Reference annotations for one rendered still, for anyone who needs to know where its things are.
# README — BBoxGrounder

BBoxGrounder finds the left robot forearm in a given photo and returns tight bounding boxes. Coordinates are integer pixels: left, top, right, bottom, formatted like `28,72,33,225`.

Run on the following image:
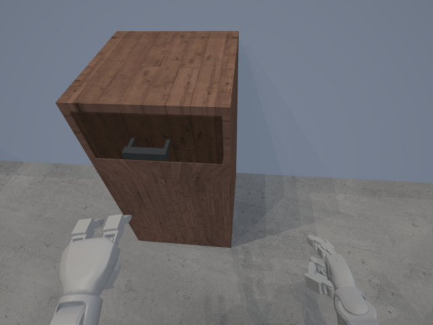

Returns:
49,292,103,325

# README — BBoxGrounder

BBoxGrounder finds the handle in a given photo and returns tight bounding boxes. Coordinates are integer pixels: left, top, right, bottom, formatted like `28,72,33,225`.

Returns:
122,138,170,161

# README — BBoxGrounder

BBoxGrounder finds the drawer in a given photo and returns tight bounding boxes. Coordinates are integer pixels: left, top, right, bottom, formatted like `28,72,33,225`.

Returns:
70,111,224,164

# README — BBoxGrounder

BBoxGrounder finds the cabinet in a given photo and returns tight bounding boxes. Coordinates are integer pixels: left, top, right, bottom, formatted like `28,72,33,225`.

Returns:
56,31,239,248

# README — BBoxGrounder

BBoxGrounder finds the right robot hand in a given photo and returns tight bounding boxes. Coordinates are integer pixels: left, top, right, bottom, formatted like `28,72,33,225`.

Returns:
305,235,357,299

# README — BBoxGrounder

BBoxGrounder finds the left robot hand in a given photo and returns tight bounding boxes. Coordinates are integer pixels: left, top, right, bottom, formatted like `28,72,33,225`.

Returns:
59,214,132,296

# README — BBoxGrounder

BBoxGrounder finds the right robot forearm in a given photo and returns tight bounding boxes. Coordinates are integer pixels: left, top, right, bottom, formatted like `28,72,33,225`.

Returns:
334,286,379,325

